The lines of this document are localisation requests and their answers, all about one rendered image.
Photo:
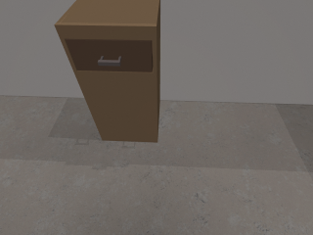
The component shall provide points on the cabinet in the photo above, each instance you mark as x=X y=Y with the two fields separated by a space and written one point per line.
x=124 y=104

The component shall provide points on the handle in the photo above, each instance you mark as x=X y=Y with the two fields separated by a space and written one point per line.
x=109 y=63

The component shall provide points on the drawer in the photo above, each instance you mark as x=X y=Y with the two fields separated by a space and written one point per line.
x=136 y=55

